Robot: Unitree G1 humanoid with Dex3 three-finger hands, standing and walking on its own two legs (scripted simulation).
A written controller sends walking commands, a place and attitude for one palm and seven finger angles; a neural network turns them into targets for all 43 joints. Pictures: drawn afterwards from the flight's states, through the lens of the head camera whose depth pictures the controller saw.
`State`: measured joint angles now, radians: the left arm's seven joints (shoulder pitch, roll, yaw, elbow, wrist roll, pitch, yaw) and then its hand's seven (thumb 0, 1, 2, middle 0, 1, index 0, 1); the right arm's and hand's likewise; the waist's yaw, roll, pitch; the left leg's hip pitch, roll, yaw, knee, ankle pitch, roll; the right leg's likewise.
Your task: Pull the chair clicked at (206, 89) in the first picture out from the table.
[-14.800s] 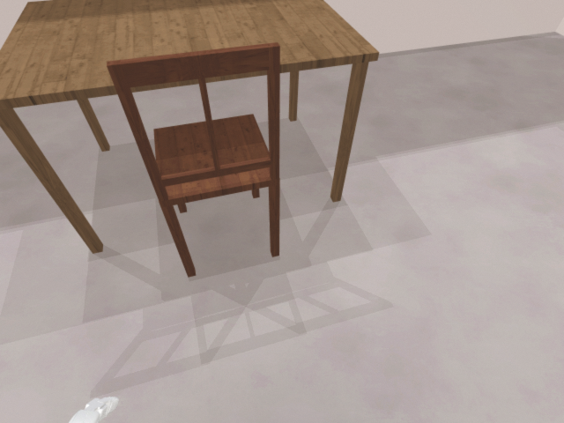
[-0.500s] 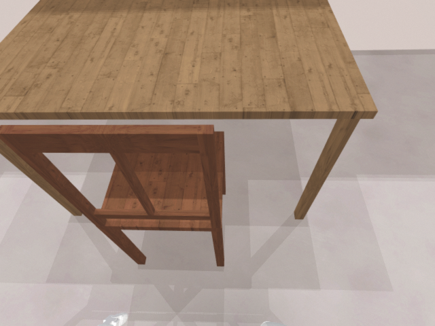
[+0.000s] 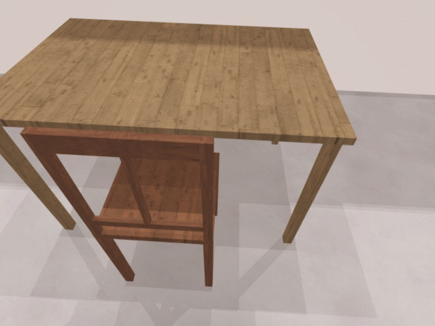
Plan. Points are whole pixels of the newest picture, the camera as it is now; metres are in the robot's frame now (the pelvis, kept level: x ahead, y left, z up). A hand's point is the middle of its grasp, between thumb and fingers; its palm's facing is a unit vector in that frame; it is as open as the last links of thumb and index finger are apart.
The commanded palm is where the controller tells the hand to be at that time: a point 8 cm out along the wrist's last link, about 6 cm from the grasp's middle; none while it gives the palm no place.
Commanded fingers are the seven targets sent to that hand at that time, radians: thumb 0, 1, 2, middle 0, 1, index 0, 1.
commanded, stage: come to a stop and stand still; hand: left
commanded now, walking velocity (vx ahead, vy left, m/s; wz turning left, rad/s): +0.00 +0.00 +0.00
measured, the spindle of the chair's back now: (138, 193) +0.43 +0.24 -0.09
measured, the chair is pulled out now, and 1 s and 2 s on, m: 0.00 0.00 0.00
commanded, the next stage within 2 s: look again from close up in 0.10 s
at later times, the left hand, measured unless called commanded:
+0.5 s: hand out of the picture +0.06 +0.22 -0.18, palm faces +0.02 -0.97 -0.22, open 7.4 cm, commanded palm none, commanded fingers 0.00 0.90 0.90 -0.20 -0.30 -0.20 -0.30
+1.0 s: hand out of the picture +0.04 +0.26 -0.18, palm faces -0.01 -0.97 -0.26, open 7.4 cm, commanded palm none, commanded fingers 0.00 0.90 0.90 -0.20 -0.30 -0.20 -0.30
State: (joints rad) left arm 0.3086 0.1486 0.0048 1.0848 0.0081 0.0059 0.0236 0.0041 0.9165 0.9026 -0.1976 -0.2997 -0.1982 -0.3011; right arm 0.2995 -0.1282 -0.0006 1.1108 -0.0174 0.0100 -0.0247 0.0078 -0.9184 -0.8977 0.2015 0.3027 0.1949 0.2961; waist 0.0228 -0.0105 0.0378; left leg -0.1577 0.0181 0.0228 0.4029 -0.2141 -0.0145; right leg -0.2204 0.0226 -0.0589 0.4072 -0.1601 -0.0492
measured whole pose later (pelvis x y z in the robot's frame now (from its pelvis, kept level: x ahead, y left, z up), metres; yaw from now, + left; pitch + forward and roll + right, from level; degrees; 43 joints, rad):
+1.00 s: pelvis +0.02 +0.06 +0.00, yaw -1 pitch -2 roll +0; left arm 0.25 0.23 -0.01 1.05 0.01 0.00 0.04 0.01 0.90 0.90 -0.20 -0.30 -0.20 -0.30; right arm 0.17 -0.23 -0.02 1.09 -0.01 -0.02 -0.01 0.01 -0.90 -0.90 0.20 0.30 0.20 0.30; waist 0.02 -0.01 0.07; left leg -0.14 -0.05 0.07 0.45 -0.27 0.07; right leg -0.22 -0.05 0.00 0.48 -0.21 0.03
